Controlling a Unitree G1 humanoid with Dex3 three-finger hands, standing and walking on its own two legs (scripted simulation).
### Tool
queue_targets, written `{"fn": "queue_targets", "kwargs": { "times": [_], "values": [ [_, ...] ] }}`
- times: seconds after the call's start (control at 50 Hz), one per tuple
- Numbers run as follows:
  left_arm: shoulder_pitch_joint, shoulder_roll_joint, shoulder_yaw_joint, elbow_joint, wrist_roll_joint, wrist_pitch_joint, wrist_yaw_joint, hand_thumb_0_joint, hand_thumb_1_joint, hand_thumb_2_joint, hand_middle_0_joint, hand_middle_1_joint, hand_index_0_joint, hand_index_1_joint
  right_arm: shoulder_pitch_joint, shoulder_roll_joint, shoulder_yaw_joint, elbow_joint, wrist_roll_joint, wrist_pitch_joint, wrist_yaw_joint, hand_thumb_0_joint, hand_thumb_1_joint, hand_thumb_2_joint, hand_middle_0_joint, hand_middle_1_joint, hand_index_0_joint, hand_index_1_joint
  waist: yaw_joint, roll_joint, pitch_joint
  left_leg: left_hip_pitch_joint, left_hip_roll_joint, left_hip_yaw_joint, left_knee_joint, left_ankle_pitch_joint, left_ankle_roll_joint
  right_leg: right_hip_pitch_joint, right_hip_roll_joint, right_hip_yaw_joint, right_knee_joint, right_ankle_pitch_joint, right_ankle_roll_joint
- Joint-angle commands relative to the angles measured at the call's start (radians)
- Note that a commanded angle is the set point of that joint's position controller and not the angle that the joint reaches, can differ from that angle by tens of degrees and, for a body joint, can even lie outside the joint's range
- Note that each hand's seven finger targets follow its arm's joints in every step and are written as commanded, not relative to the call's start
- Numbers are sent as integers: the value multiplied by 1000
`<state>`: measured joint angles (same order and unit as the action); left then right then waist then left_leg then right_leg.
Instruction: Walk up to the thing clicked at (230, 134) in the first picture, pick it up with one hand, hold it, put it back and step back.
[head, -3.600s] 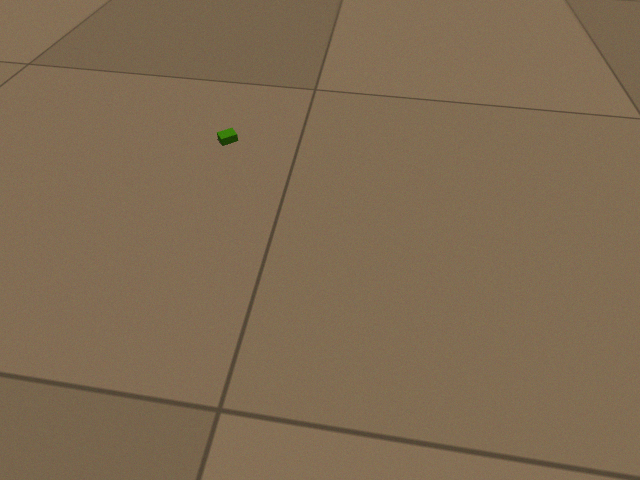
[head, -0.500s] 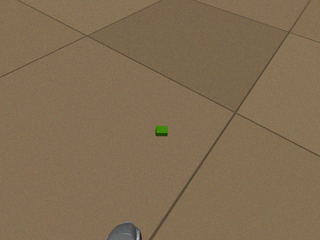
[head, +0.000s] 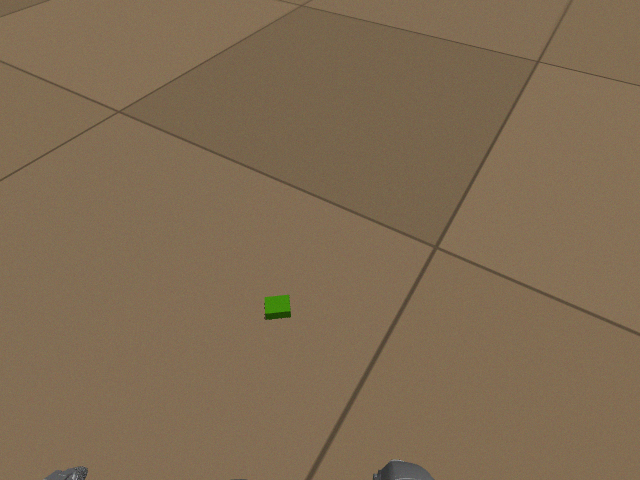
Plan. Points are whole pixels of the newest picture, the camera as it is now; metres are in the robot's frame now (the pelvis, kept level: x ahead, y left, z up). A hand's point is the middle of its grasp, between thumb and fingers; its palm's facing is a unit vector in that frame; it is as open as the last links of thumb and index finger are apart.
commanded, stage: walk up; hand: left
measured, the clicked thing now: (277, 307) +0.76 +0.16 -0.72
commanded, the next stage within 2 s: none
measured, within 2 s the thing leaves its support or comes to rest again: neither
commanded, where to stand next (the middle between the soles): +0.38 -0.10 m, yaw +6 degrees
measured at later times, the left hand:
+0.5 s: hand (187, 434) +0.20 +0.20 -0.14, palm faces -0.03 -0.95 -0.30, open 7.4 cm
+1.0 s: hand (246, 361) +0.31 +0.13 -0.12, palm faces +0.04 -0.90 -0.43, open 7.4 cm
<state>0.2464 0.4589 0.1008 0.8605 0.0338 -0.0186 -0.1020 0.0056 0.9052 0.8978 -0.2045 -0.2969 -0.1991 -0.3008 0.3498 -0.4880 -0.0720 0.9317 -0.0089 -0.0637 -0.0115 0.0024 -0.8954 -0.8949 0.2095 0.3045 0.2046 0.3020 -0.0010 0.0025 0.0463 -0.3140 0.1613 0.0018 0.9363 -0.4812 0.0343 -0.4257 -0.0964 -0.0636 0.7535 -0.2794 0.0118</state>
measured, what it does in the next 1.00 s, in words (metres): walks ahead: left foot, then right foot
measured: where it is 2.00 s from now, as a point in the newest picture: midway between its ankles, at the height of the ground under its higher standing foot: (376, 454)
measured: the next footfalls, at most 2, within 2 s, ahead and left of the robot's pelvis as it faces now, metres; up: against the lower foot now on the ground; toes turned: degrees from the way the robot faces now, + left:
left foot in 0.32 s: +0.23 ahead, +0.06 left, +0.00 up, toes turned +8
right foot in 0.68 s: +0.35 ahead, -0.27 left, +0.00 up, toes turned +4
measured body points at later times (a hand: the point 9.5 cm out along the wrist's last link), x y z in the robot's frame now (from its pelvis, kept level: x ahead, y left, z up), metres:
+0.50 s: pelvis +0.15 -0.07 +0.02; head +0.17 -0.03 +0.47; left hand +0.21 +0.25 -0.12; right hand +0.22 -0.40 -0.06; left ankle +0.19 +0.05 -0.71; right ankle +0.19 -0.21 -0.65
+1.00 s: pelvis +0.26 -0.16 +0.01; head +0.30 -0.16 +0.45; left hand +0.31 +0.17 -0.10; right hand +0.36 -0.47 -0.12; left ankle +0.31 -0.03 -0.70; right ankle +0.31 -0.28 -0.71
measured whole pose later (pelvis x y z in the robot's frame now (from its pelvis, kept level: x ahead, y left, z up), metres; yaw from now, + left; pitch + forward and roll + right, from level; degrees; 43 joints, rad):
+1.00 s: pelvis +0.26 -0.16 +0.01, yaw +5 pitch -2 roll +0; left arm 0.21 0.41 0.01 0.89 0.01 -0.04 0.00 0.00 0.90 0.90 -0.21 -0.30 -0.20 -0.30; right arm 0.21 -0.41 -0.04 0.92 -0.01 -0.01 0.01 0.00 -0.90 -0.90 0.21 0.30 0.20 0.30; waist 0.02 0.03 0.12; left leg -0.43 0.03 0.04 0.80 -0.36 0.04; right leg -0.36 -0.08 -0.10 0.72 -0.32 0.00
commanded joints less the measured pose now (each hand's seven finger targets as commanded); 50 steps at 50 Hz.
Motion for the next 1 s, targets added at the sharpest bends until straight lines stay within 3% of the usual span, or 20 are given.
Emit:
{"fn": "queue_targets", "kwargs": {
  "times": [0.0, 0.06, 0.14, 0.2, 0.26, 0.28, 0.3, 0.32, 0.38, 0.44, 0.56, 0.64, 0.66, 0.68, 0.7, 0.72, 0.8, 0.9, 0.94, 0.98],
  "values": [
    [73, 284, 71, -65, -24, -28, 43, 0, 900, 900, -200, -300, -200, -300, -33, -190, -33, -81, 21, -39, -8, 0, -900, -900, 200, 300, 200, 300, 63, -179, 25, -398, -52, -40, 232, 55, 13, 241, -234, 457, -490, -309, -244],
    [24, 231, 52, -85, -18, -33, 46, 0, 900, 900, -200, -300, -200, -300, 49, -182, -36, -31, 10, -40, 10, 0, -900, -900, 200, 300, 200, 300, 25, -231, 14, -266, -46, 24, 75, 106, -2, 154, -155, 255, -460, -188, -239],
    [59, 224, 47, -108, -10, -38, 46, 0, 900, 900, -200, -300, -200, -300, -13, -143, -30, -63, -2, -42, 23, 0, -900, -900, 200, 300, 200, 300, 54, -194, 14, -235, -64, 55, -120, 139, -13, 185, -184, 222, -459, -114, -270],
    [68, 218, 36, -125, -10, -34, 43, 0, 900, 900, -200, -300, -200, -300, -41, -131, -29, -85, 0, -52, 22, 0, -900, -900, 200, 300, 200, 300, 59, -153, -11, -155, -100, 75, -226, 182, -9, 206, -183, 199, -419, -20, -254],
    [14, 184, 11, -148, -21, -23, 41, 0, 900, 900, -200, -300, -200, -300, 89, -129, -44, -53, 0, -70, 7, 0, -900, -900, 200, 300, 200, 300, -48, -43, -66, 200, -155, 108, -425, 332, 13, 54, -127, 70, -187, 147, -188],
    [31, 132, -8, -158, -26, -25, 43, 0, 900, 900, -200, -300, -200, -300, 181, -187, -65, -34, -7, -75, -9, 0, -900, -900, 200, 300, 200, 300, -95, 96, -128, 379, -84, -27, -493, 236, 51, -51, -47, -5, 53, 192, -132],
    [72, 58, -21, -173, -27, -25, 39, 0, 900, 900, -200, -300, -200, -300, 219, -292, -89, -57, -22, -77, -21, 0, -900, -900, 200, 300, 200, 300, -88, 291, -163, 539, 195, -489, -579, 159, 132, -302, 87, -20, 294, -193, -61],
    [88, 181, 13, -150, -19, -5, 52, 0, 900, 900, -200, -300, -200, -300, 183, -326, -98, -92, 8, -69, -27, 0, -900, -900, 200, 300, 200, 300, -84, 131, -150, 475, 334, -717, -649, 43, 256, -351, 72, 92, 398, -280, -50],
    [59, 201, 24, -116, -18, 2, 57, 0, 900, 900, -200, -300, -200, -300, 74, -237, -68, -110, 15, -64, -27, 0, -900, -900, 200, 300, 200, 300, -27, 24, 7, 252, 225, -413, -627, 230, 229, -306, -10, 186, 435, -143, -35],
    [112, 173, 28, -76, -13, 10, 37, 0, 900, 900, -200, -300, -200, -300, 19, -220, -58, -117, 6, -69, -16, 0, -900, -900, 200, 300, 200, 300, 6, 118, 27, 68, 138, -173, -630, 276, 186, -149, -31, 119, 306, -63, -10],
    [8, 153, 34, -83, -18, 2, 4, 0, 900, 900, -200, -300, -200, -300, -32, -265, -72, -135, -8, -64, 7, 0, -900, -900, 200, 300, 200, 300, -6, 195, 30, -44, 91, -95, -638, -36, 169, 8, -20, 45, -7, 5, -20],
    [154, 180, 49, 5, -13, -25, 37, 0, 900, 900, -200, -300, -200, -300, -51, -184, -41, -136, -13, -26, 12, 0, -900, -900, 200, 300, 200, 300, 73, 37, -28, -204, 10, -12, -332, -14, 107, 328, 73, -17, -118, -21, -27],
    [163, 206, 50, 12, -6, -33, 56, 0, 900, 900, -200, -300, -200, -300, -26, -100, -10, -130, -11, -16, 7, 0, -900, -900, 200, 300, 200, 300, 86, -148, -22, -246, -58, 76, -96, 73, 70, 347, 10, 87, -270, -97, -40],
    [170, 291, 62, -13, -3, -45, 72, 0, 900, 900, -200, -300, -200, -300, -12, -22, 18, -158, 1, -16, 4, 0, -900, -900, 200, 300, 200, 300, 81, -377, -24, -386, -171, 95, 150, -62, 8, 345, -243, 513, -467, -130, -140],
    [126, 328, 55, -30, -12, -41, 74, 0, 900, 900, -200, -300, -200, -300, -54, -124, -15, -147, -2, -5, -13, 0, -900, -900, 200, 300, 200, 300, 91, -275, 8, -385, -138, -41, 205, -89, -5, 247, -337, 644, -501, -146, -254],
    [87, 308, 50, -42, -28, -38, 79, 0, 900, 900, -200, -300, -200, -300, -44, -169, -25, -125, 8, -2, -14, 0, -900, -900, 200, 300, 200, 300, 65, -178, 27, -355, -111, -82, 229, -46, -5, 208, -321, 581, -482, -121, -277],
    [6, 238, 17, -37, -26, -50, 100, 0, 900, 900, -200, -300, -200, -300, 37, -143, -22, -39, 9, 9, 0, 0, -900, -900, 200, 300, 200, 300, 14, -187, -37, -230, -81, -34, 88, 53, -5, 188, -199, 268, -348, 175, -223],
    [-24, 237, 2, -36, -28, -56, 121, 0, 900, 900, -200, -300, -200, -300, -55, -107, -19, -50, -2, 40, 10, 0, -900, -900, 200, 300, 200, 300, 18, -185, -76, -105, -96, 6, -107, 98, -7, 176, -240, 196, -237, 581, -224],
    [-55, 244, -3, -44, -37, -50, 130, 0, 900, 900, -200, -300, -200, -300, -69, -108, -25, -57, -3, 48, 13, 0, -900, -900, 200, 300, 200, 300, 4, -176, -91, -50, -112, 24, -150, 157, -3, 148, -250, 194, -197, 610, -221],
    [-86, 239, -13, -44, -42, -43, 136, 0, 900, 900, -200, -300, -200, -300, -60, -119, -36, -48, -7, 47, 16, 0, -900, -900, 200, 300, 200, 300, -23, -138, -114, 49, -126, 26, -261, 262, 15, 92, -226, 165, -130, 474, -183]
  ]
}}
